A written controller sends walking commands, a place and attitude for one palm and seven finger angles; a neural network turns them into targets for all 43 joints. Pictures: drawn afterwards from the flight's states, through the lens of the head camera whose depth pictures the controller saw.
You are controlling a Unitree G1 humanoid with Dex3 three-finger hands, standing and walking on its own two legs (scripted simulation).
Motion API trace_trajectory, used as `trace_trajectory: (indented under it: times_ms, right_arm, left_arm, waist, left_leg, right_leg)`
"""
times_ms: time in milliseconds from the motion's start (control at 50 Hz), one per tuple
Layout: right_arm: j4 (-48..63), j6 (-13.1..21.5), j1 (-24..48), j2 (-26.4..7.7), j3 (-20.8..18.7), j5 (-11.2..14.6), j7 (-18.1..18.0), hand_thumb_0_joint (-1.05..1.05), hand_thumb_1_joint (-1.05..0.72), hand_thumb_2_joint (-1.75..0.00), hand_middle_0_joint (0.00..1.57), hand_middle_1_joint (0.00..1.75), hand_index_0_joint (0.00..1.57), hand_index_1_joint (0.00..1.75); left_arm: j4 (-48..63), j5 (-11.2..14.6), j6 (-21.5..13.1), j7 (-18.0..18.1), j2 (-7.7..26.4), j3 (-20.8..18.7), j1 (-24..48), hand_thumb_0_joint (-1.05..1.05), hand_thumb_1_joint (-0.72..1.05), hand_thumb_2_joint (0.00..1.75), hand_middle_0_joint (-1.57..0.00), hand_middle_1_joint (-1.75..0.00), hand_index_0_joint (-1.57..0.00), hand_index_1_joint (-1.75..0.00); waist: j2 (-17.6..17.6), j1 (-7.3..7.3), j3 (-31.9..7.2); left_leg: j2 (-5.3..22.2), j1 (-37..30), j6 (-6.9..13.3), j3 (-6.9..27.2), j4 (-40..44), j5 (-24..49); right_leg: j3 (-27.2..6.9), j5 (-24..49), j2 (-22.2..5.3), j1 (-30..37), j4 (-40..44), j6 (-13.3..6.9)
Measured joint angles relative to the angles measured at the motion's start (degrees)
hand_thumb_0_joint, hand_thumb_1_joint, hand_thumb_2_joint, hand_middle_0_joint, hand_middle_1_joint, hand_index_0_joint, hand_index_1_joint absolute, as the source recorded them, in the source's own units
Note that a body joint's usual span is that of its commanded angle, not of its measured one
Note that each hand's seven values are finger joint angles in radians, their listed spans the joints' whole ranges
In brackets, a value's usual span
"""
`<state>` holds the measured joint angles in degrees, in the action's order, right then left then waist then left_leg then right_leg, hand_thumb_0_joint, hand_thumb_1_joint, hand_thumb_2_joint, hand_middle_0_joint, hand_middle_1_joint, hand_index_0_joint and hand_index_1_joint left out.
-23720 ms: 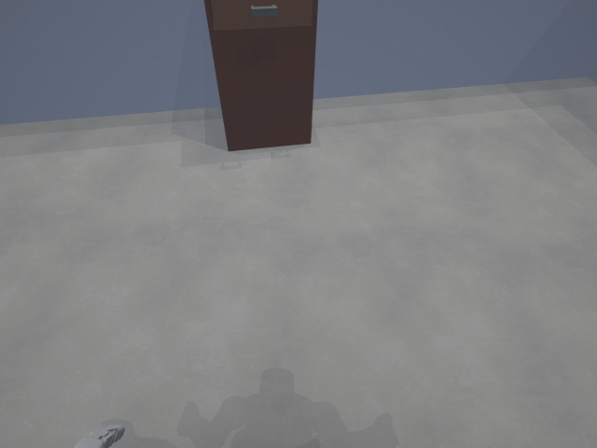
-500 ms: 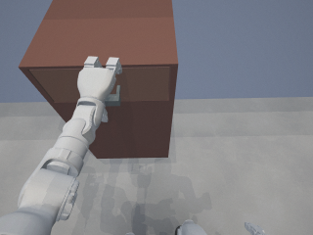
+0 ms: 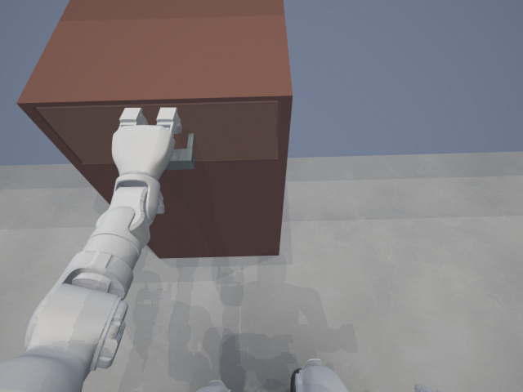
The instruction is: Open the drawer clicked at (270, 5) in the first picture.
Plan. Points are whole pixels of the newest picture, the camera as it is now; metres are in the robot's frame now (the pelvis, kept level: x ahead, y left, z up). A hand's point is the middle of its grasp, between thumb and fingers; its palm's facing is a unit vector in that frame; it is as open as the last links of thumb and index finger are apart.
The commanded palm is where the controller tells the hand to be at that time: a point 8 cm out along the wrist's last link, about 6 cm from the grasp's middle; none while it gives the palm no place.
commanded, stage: lower the fingers behind the handle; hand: left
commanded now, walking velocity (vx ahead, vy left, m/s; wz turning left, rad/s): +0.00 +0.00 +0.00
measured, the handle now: (167, 149) +0.54 +0.17 -0.02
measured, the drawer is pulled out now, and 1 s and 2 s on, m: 0.00 0.00 0.00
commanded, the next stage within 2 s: lift the fingers back up to retry in 1.34 s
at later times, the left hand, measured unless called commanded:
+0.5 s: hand (159, 177) +0.47 +0.17 -0.01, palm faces +0.09 +0.00 -1.00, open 13.9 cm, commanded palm +0.44 +0.18 +0.04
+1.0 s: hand (153, 178) +0.47 +0.18 -0.02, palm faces +0.04 +0.03 -1.00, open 14.1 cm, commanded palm +0.45 +0.18 +0.01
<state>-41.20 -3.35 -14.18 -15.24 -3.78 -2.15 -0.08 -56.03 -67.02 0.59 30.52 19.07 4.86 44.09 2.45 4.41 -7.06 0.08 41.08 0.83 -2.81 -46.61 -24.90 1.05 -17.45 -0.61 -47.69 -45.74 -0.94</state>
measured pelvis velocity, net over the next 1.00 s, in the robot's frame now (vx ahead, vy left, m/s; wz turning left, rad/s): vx -0.01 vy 0.01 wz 0.01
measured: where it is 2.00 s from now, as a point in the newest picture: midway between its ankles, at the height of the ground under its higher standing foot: outside the picture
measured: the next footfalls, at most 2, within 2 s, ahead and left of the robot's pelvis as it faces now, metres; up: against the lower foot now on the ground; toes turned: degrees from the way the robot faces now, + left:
none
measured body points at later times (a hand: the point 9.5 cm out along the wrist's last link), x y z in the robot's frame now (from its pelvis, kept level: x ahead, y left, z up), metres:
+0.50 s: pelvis +0.00 +0.00 -0.01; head +0.11 -0.01 +0.43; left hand +0.46 +0.17 +0.05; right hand +0.05 -0.27 -0.15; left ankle -0.04 +0.11 -0.70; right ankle +0.04 -0.11 -0.70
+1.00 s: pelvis -0.01 +0.01 -0.03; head +0.11 +0.00 +0.41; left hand +0.46 +0.18 +0.04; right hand +0.02 -0.27 -0.16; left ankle -0.04 +0.11 -0.70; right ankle +0.04 -0.11 -0.70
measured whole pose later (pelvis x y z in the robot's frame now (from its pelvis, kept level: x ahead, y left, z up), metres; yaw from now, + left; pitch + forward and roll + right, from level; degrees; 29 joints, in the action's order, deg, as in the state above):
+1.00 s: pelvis -0.01 +0.01 -0.03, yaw +1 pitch +24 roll +0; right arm -42.5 -1.4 -18.8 -15.0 -4.1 -1.6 0.3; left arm -60.4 -65.5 -0.4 28.7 20.2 7.9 47.5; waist 2.5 4.2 -10.1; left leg -0.1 51.8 1.7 -2.1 -56.5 -28.4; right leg 1.7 -20.0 -1.1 -57.4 -53.8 -0.4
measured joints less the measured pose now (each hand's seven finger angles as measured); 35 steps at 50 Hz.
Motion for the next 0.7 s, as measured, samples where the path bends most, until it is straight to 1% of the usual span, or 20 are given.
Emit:
trace_trajectory:
  times_ms: [20,60,100,120,160,180,200,240,260,300,320,360,400,420,480,500,540,600,660,700]
  right_arm:
    - [-0.15,-0.31,0.32,0.12,0.04,0.19,0.3,0.01,-0.91,-0.9,0.2,0.3,0.2,0.3]
    - [-0.38,-1.08,0.66,0.52,0.12,0.83,0.53,0.01,-0.91,-0.9,0.2,0.3,0.2,0.3]
    - [-0.53,-1.84,0.46,1.03,0.29,1.45,0.12,0.01,-0.91,-0.9,0.2,0.3,0.2,0.3]
    - [-0.58,-2.06,0.15,1.28,0.43,1.63,-0.29,0.01,-0.91,-0.9,0.2,0.3,0.2,0.3]
    - [-0.65,-2.06,-0.78,1.75,0.78,1.75,-1.35,0.01,-0.91,-0.9,0.2,0.3,0.2,0.3]
    - [-0.68,-1.83,-1.33,1.92,0.96,1.73,-1.89,0.01,-0.91,-0.9,0.2,0.3,0.2,0.3]
    - [-0.65,-1.54,-1.87,2.02,1.15,1.68,-2.37,0.01,-0.91,-0.9,0.2,0.3,0.2,0.3]
    - [-0.51,-0.84,-2.84,1.98,1.33,1.53,-2.95,0.01,-0.91,-0.9,0.2,0.3,0.2,0.3]
    - [-0.43,-0.5,-3.21,1.86,1.29,1.46,-3.01,0.01,-0.91,-0.9,0.2,0.3,0.2,0.3]
    - [-0.22,0.02,-3.65,1.43,1.04,1.29,-2.67,0.01,-0.91,-0.9,0.2,0.3,0.2,0.3]
    - [-0.1,0.19,-3.71,1.15,0.87,1.17,-2.35,0.01,-0.91,-0.9,0.2,0.3,0.2,0.3]
    - [0.16,0.5,-3.57,0.6,0.49,0.92,-1.58,0.01,-0.91,-0.9,0.2,0.3,0.2,0.3]
    - [0.25,0.8,-3.2,0.19,0.05,0.5,-0.84,0.01,-0.91,-0.9,0.2,0.3,0.2,0.3]
    - [0.21,0.86,-2.96,0.05,-0.16,0.29,-0.47,0.01,-0.91,-0.9,0.2,0.3,0.2,0.3]
    - [-0.39,0.59,-1.81,0.01,-0.45,-0.06,0.39,0.01,-0.91,-0.9,0.2,0.3,0.2,0.3]
    - [-0.63,0.39,-1.4,0.1,-0.42,-0.05,0.56,0.01,-0.91,-0.9,0.2,0.3,0.2,0.3]
    - [-1.01,-0.04,-0.65,0.39,-0.25,0.2,0.73,0.01,-0.91,-0.9,0.2,0.3,0.2,0.3]
    - [-1.06,-0.74,0.0,0.96,0.37,0.81,0.55,0.01,-0.91,-0.9,0.2,0.3,0.2,0.3]
    - [-0.58,-0.9,-0.54,1.4,1.07,1.27,-0.16,0.01,-0.91,-0.9,0.2,0.3,0.2,0.3]
    - [-0.19,-0.6,-1.37,1.49,1.45,1.41,-0.66,0.01,-0.91,-0.9,0.2,0.3,0.2,0.3]
  left_arm:
    - [-1.85,0.17,2.83,0.33,0.32,0.04,0.81,0.01,-0.49,0.3,-0.32,-1.2,-0.32,-1.21]
    - [-4.71,1.8,7.66,-1.12,0.81,0.81,2.02,0.01,-0.49,0.3,-0.32,-1.2,-0.32,-1.2]
    - [-5.82,4.73,10.19,-4.78,0.87,1.68,2.46,0.0,-0.49,0.3,-0.32,-1.2,-0.32,-1.2]
    - [-5.7,6.3,10.31,-7.11,0.8,2.02,2.41,0.0,-0.49,0.3,-0.32,-1.2,-0.32,-1.2]
    - [-4.51,8.29,8.62,-11.44,0.7,2.56,1.8,0.0,-0.49,0.3,-0.32,-1.2,-0.32,-1.2]
    - [-3.77,8.62,6.93,-13.14,0.78,2.74,1.47,0.0,-0.49,0.3,-0.32,-1.2,-0.31,-1.2]
    - [-3.09,8.45,4.49,-14.57,0.92,2.73,1.11,0.0,-0.49,0.3,-0.32,-1.2,-0.31,-1.2]
    - [-2.13,7.09,-0.48,-15.61,1.18,2.95,0.48,0.0,-0.49,0.3,-0.32,-1.2,-0.3,-1.2]
    - [-1.72,6.16,-2.7,-15.35,1.19,2.91,0.13,0.0,-0.49,0.3,-0.32,-1.2,-0.3,-1.2]
    - [-1.15,4.48,-6.19,-13.66,0.88,2.28,-0.61,0.0,-0.49,0.3,-0.32,-1.2,-0.31,-1.2]
    - [-0.94,3.75,-7.28,-12.34,0.63,1.64,-1.08,0.0,-0.49,0.3,-0.32,-1.2,-0.31,-1.2]
    - [-0.87,2.54,-7.89,-9.01,0.19,0.46,-2.08,0.0,-0.49,0.3,-0.32,-1.2,-0.31,-1.2]
    - [-0.14,1.24,-7.67,-4.62,-0.15,-0.51,-2.89,0.0,-0.49,0.3,-0.31,-1.21,-0.31,-1.2]
    - [0.15,0.66,-6.94,-2.99,-0.33,-0.9,-2.98,0.0,-0.49,0.3,-0.3,-1.21,-0.31,-1.2]
    - [-0.92,-0.26,-3.33,1.14,-0.47,-1.07,-2.07,0.0,-0.49,0.3,-0.29,-1.21,-0.31,-1.21]
    - [-1.58,-0.3,-1.57,1.62,-0.51,-0.84,-1.4,0.0,-0.49,0.3,-0.29,-1.21,-0.31,-1.21]
    - [-3.58,0.26,1.99,1.68,-0.51,-0.12,0.32,0.0,-0.49,0.3,-0.3,-1.21,-0.3,-1.21]
    - [-6.46,1.97,6.09,-0.63,-0.2,1.05,2.76,0.0,-0.49,0.3,-0.29,-1.2,-0.29,-1.21]
    - [-8.12,4.07,7.15,-4.85,0.22,1.85,4.22,0.0,-0.49,0.3,-0.28,-1.2,-0.3,-1.21]
    - [-8.71,4.97,6.03,-7.59,0.73,2.18,4.58,0.0,-0.49,0.3,-0.27,-1.2,-0.3,-1.21]
  waist:
    - [0.32,-0.03,0.11]
    - [0.95,-0.17,0.63]
    - [1.43,-0.26,1.17]
    - [1.55,-0.24,1.29]
    - [1.52,-0.07,1.18]
    - [1.36,0.05,0.99]
    - [1.15,0.2,0.71]
    - [0.66,0.45,-0.04]
    - [0.4,0.5,-0.47]
    - [-0.03,0.5,-1.18]
    - [-0.18,0.47,-1.44]
    - [-0.33,0.43,-1.78]
    - [-0.35,0.33,-1.88]
    - [-0.3,0.26,-1.9]
    - [-0.12,0.18,-1.68]
    - [-0.03,0.21,-1.56]
    - [0.19,0.42,-1.19]
    - [0.42,0.95,-0.57]
    - [0.57,1.48,-0.53]
    - [0.59,1.76,-0.74]
  left_leg:
    - [0.03,0.41,0.03,-0.14,-0.01,0.11]
    - [0.07,0.24,0.08,-0.32,0.7,0.55]
    - [0.08,-0.94,0.15,-0.32,2.12,1.2]
    - [0.04,-1.71,0.18,-0.22,2.9,1.53]
    - [-0.03,-3.29,0.21,0.08,4.21,2.0]
    - [-0.06,-3.97,0.19,0.25,4.62,2.08]
    - [-0.06,-4.46,0.14,0.42,4.8,2.05]
    - [0.02,-4.68,0.04,0.64,4.36,1.62]
    - [0.08,-4.41,0.0,0.65,3.81,1.27]
    - [0.23,-3.29,-0.02,0.52,2.32,0.45]
    - [0.29,-2.54,0.01,0.38,1.5,0.05]
    - [0.37,-0.77,0.11,0.05,-0.16,-0.66]
    - [0.36,1.19,0.23,-0.21,-1.74,-1.19]
    - [0.33,2.16,0.28,-0.28,-2.46,-1.38]
    - [0.24,4.28,0.41,-0.41,-3.95,-1.65]
    - [0.2,4.71,0.45,-0.4,-4.18,-1.62]
    - [0.12,5.02,0.5,-0.33,-4.18,-1.38]
    - [0.06,4.32,0.59,-0.4,-3.14,-0.71]
    - [0.03,3.12,0.66,-0.49,-1.85,-0.14]
    - [0.02,2.56,0.68,-0.5,-1.46,-0.07]
  right_leg:
    - [-0.13,0.18,0.04,-0.45,0.01,0.02]
    - [-0.32,0.69,0.14,-0.32,0.75,0.05]
    - [-0.32,1.32,0.19,0.9,2.17,0.11]
    - [-0.23,1.57,0.17,1.71,2.92,0.14]
    - [0.05,1.83,0.1,3.39,4.15,0.16]
    - [0.22,1.82,0.07,4.13,4.52,0.15]
    - [0.39,1.71,0.06,4.67,4.68,0.11]
    - [0.62,1.27,0.1,4.99,4.34,0.02]
    - [0.63,0.98,0.15,4.73,3.87,-0.03]
    - [0.51,0.38,0.28,3.59,2.56,-0.08]
    - [0.38,0.1,0.33,2.78,1.8,-0.08]
    - [0.05,-0.38,0.4,0.89,0.23,-0.03]
    - [-0.21,-0.74,0.37,-1.15,-1.26,0.05]
    - [-0.29,-0.87,0.33,-2.12,-1.93,0.1]
    - [-0.44,-1.01,0.2,-4.23,-3.27,0.24]
    - [-0.43,-0.96,0.16,-4.62,-3.44,0.28]
    - [-0.38,-0.69,0.07,-4.82,-3.3,0.35]
    - [-0.45,0.01,0.06,-4.07,-2.18,0.44]
    - [-0.54,0.57,0.08,-2.9,-0.94,0.52]
    - [-0.56,0.61,0.09,-2.34,-0.59,0.55]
